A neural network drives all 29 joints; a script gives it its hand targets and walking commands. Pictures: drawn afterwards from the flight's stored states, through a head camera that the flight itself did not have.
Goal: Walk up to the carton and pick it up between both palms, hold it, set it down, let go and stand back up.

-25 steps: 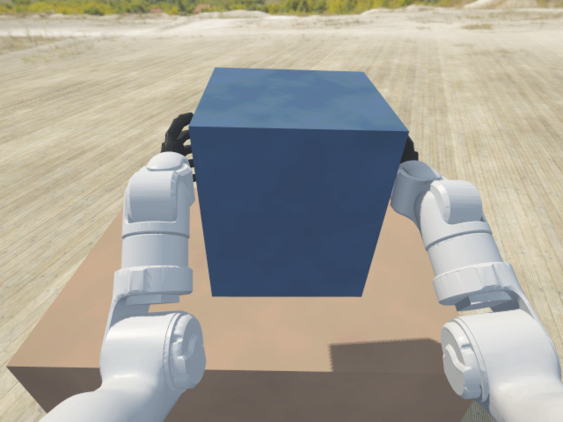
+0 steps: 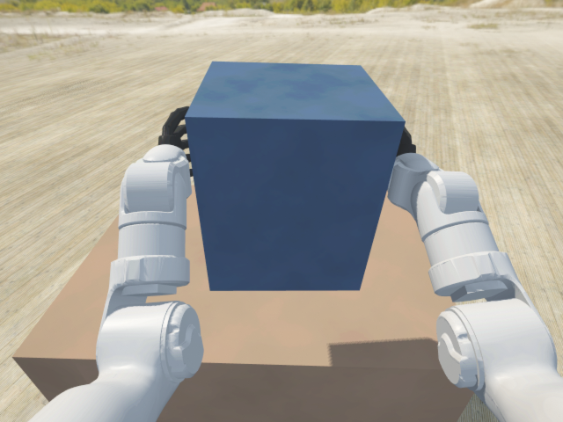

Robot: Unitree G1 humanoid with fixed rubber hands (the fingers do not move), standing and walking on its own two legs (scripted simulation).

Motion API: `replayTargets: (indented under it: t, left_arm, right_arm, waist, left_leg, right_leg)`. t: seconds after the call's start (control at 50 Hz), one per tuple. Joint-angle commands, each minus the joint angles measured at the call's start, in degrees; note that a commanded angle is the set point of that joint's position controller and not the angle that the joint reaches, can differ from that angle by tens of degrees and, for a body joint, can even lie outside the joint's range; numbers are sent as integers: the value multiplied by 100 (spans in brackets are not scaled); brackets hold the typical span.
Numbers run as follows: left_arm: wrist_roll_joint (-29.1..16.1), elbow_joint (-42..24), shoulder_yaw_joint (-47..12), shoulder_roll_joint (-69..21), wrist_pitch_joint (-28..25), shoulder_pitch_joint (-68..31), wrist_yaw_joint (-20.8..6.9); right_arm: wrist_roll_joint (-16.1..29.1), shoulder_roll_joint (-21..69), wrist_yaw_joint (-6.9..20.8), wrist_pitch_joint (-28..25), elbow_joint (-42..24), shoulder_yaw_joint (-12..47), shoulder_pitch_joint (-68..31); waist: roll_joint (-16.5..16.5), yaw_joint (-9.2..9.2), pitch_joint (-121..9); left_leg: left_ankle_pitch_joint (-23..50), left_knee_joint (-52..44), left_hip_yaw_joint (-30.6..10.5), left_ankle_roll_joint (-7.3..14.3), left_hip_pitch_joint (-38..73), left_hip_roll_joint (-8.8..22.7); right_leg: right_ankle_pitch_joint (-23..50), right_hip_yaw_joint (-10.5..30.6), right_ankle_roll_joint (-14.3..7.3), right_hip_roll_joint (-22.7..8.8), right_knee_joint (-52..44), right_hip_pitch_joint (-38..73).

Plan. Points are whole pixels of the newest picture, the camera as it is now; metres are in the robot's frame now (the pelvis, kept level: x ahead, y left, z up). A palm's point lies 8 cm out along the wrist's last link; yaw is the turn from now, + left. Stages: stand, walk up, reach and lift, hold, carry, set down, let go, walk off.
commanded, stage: hold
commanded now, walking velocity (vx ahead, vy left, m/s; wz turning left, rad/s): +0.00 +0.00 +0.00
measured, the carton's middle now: (286, 176) +0.38 +0.00 +0.24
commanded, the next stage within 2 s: none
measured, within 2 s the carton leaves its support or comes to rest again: neither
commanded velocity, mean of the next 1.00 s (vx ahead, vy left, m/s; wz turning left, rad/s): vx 0.00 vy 0.00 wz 0.00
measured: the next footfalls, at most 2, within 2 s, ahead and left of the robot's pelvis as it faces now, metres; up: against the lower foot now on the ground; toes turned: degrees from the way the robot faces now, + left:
none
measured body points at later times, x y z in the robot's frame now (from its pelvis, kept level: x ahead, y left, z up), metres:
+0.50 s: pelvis +0.01 -0.01 +0.00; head -0.07 +0.00 +0.44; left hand +0.40 +0.15 +0.27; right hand +0.39 -0.16 +0.25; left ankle +0.00 +0.12 -0.75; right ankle +0.04 -0.11 -0.75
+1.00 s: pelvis +0.01 +0.00 +0.00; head -0.08 +0.01 +0.44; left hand +0.39 +0.15 +0.28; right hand +0.38 -0.16 +0.25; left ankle +0.00 +0.12 -0.75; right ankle +0.04 -0.11 -0.75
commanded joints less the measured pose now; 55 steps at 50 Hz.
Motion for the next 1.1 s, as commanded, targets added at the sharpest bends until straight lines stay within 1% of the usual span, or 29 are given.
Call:
replayTargets:
  t: [0.0, 0.02, 0.12, 0.18, 0.2, 0.24, 0.26, 0.28, 0.3, 0.32, 0.36, 0.42, 0.44, 0.46, 0.5, 0.58, 0.64, 0.68, 0.7, 0.72, 0.74, 0.78, 0.8, 0.84, 0.86, 0.94, 0.98, 1.02, 1.08]
  left_arm:
    - [-1146, -1054, -2172, -3489, -635, -5315, -857]
    - [-1207, -1121, -2245, -3555, -649, -5288, -856]
    - [-1165, -829, -2123, -3569, -638, -5179, -845]
    - [-1259, -1114, -2184, -3586, -699, -5345, -847]
    - [-1180, -1079, -2071, -3519, -702, -5304, -820]
    - [-1138, -968, -2108, -3449, -679, -5248, -860]
    - [-1060, -952, -2021, -3382, -642, -5075, -866]
    - [-1158, -1046, -2106, -3439, -671, -5287, -867]
    - [-1196, -982, -2115, -3520, -667, -5139, -855]
    - [-1350, -1198, -2351, -3604, -702, -5238, -866]
    - [-1310, -1511, -2264, -3535, -716, -5330, -825]
    - [-1180, -1277, -2197, -3424, -674, -5032, -841]
    - [-1202, -1355, -2233, -3397, -641, -4891, -862]
    - [-1189, -1370, -2244, -3474, -626, -4917, -865]
    - [-1207, -1533, -2270, -3410, -626, -5006, -865]
    - [-1171, -1374, -2273, -3377, -595, -4801, -902]
    - [-1300, -1672, -2440, -3509, -611, -4846, -899]
    - [-1042, -1373, -2284, -3366, -529, -4686, -913]
    - [-978, -1335, -2222, -3368, -515, -4681, -915]
    - [-1064, -1528, -2330, -3375, -538, -4832, -945]
    - [-1047, -1482, -2269, -3371, -544, -5008, -936]
    - [-1178, -1540, -2445, -3490, -568, -4931, -931]
    - [-1182, -1640, -2379, -3485, -573, -4990, -915]
    - [-1147, -1609, -2396, -3488, -591, -5044, -875]
    - [-1091, -1501, -2335, -3521, -553, -4879, -885]
    - [-1164, -1307, -2335, -3534, -558, -4884, -912]
    - [-1138, -1150, -2266, -3466, -560, -4964, -936]
    - [-1022, -1096, -2191, -3451, -564, -5043, -889]
    - [-1205, -1203, -2403, -3687, -586, -5064, -875]
  right_arm:
    - [1099, 3710, 1086, -500, -2503, 1672, -6544]
    - [1067, 3647, 1060, -493, -2559, 1623, -6402]
    - [1084, 3624, 1093, -504, -2391, 1622, -6557]
    - [1095, 3634, 1071, -512, -2461, 1611, -6380]
    - [1121, 3704, 1086, -487, -2308, 1673, -6376]
    - [1085, 3614, 1016, -443, -2250, 1572, -6205]
    - [1112, 3647, 1000, -450, -2448, 1721, -6300]
    - [1072, 3640, 1010, -439, -2312, 1619, -6256]
    - [1122, 3645, 1043, -513, -2704, 1713, -6554]
    - [1171, 3715, 1008, -504, -2676, 1666, -6356]
    - [1253, 3737, 990, -465, -2736, 1804, -6170]
    - [1178, 3693, 945, -438, -2885, 1838, -6210]
    - [1213, 3672, 899, -401, -2870, 1828, -6019]
    - [1321, 3748, 912, -433, -3053, 1960, -6226]
    - [1242, 3688, 899, -365, -2859, 1825, -5937]
    - [1174, 3711, 891, -400, -3131, 1836, -6112]
    - [1294, 3704, 885, -418, -3374, 1936, -6109]
    - [1176, 3575, 887, -309, -2785, 1794, -5731]
    - [1222, 3610, 914, -353, -2990, 1866, -5987]
    - [1166, 3593, 903, -323, -2811, 1774, -5816]
    - [1187, 3609, 942, -337, -2696, 1794, -5947]
    - [1174, 3595, 930, -374, -2854, 1747, -5934]
    - [1223, 3666, 946, -388, -2898, 1835, -5966]
    - [1170, 3655, 960, -347, -2780, 1791, -5923]
    - [1293, 3616, 971, -403, -3012, 1928, -6091]
    - [1161, 3645, 979, -448, -3027, 1804, -6278]
    - [1051, 3626, 979, -398, -2611, 1668, -6009]
    - [1115, 3615, 1050, -407, -2537, 1760, -6295]
    - [1143, 3523, 1044, -466, -2610, 1666, -6217]
  waist:
    - [173, 36, -2564]
    - [168, -86, -2610]
    - [145, 53, -2541]
    - [154, -60, -2750]
    - [175, 75, -2608]
    - [120, -96, -2552]
    - [74, 22, -2587]
    - [155, -72, -2531]
    - [104, 81, -2737]
    - [242, -117, -2799]
    - [249, -68, -2944]
    - [159, -6, -2783]
    - [77, -97, -2759]
    - [135, 71, -2797]
    - [187, -67, -2698]
    - [2, -77, -2623]
    - [115, -73, -2883]
    - [260, -131, -2338]
    - [152, -36, -2469]
    - [212, -179, -2430]
    - [328, -84, -2286]
    - [353, -210, -2559]
    - [323, -82, -2617]
    - [272, -175, -2522]
    - [287, -52, -2654]
    - [169, -32, -2530]
    - [190, -128, -2292]
    - [243, 50, -2275]
    - [364, -121, -2574]
  left_leg:
    - [1103, -461, 252, -132, -113, -236]
    - [1196, -458, 248, -159, -95, -239]
    - [1143, -467, 267, -176, -117, -224]
    - [1247, -434, 248, -180, -68, -220]
    - [1348, -420, 267, -164, -27, -255]
    - [1347, -417, 281, -174, 47, -285]
    - [1298, -411, 271, -126, -45, -271]
    - [1191, -447, 278, -151, -43, -279]
    - [1271, -410, 246, -151, -33, -246]
    - [1482, -329, 267, -192, -15, -275]
    - [1670, -277, 252, -189, 124, -323]
    - [1572, -337, 263, -170, -17, -336]
    - [1735, -295, 250, -156, 103, -330]
    - [1837, -268, 247, -148, 156, -325]
    - [1853, -287, 244, -207, 190, -323]
    - [1735, -268, 259, -143, 141, -319]
    - [2111, -189, 238, -183, 323, -302]
    - [1794, -277, 258, -229, 236, -287]
    - [1821, -272, 243, -188, 244, -277]
    - [1666, -307, 252, -206, 212, -290]
    - [1414, -363, 244, -204, 133, -261]
    - [1685, -304, 242, -241, 173, -263]
    - [1714, -296, 255, -227, 156, -272]
    - [1767, -322, 240, -207, 232, -275]
    - [1852, -285, 229, -219, 241, -275]
    - [1588, -354, 249, -193, 77, -242]
    - [1508, -393, 257, -191, 93, -236]
    - [1272, -485, 245, -202, -20, -200]
    - [1585, -381, 229, -294, 25, -214]
  right_leg:
    - [704, 3, 238, 104, 35, 1563]
    - [862, 53, 221, 89, 12, 1655]
    - [691, -8, 185, 120, 11, 1515]
    - [835, 69, 220, 65, -8, 1653]
    - [925, 17, 241, 87, 29, 1592]
    - [1099, -6, 289, 88, 4, 1600]
    - [1034, 47, 291, 58, -7, 1682]
    - [898, 42, 262, 63, -8, 1625]
    - [890, 62, 245, 75, 20, 1624]
    - [1224, 64, 262, 62, 62, 1688]
    - [1552, 51, 289, 63, 107, 1759]
    - [1579, 56, 328, 42, 80, 1795]
    - [1821, 32, 364, 66, 91, 1793]
    - [1822, 33, 355, 95, 130, 1791]
    - [1771, -13, 313, 105, 116, 1729]
    - [1738, 2, 363, 100, 68, 1738]
    - [1939, -13, 293, 168, 118, 1754]
    - [1643, -20, 303, 120, 32, 1580]
    - [1613, -62, 280, 169, 62, 1641]
    - [1506, -49, 300, 133, 56, 1644]
    - [1113, -25, 247, 143, 56, 1529]
    - [1430, -2, 238, 128, 74, 1661]
    - [1422, 5, 237, 137, 86, 1705]
    - [1407, -34, 251, 165, 66, 1636]
    - [1487, -25, 245, 172, 96, 1706]
    - [1201, -27, 243, 139, 36, 1592]
    - [1146, -12, 238, 142, -6, 1559]
    - [710, -47, 175, 193, 0, 1483]
    - [1114, -29, 149, 169, 74, 1624]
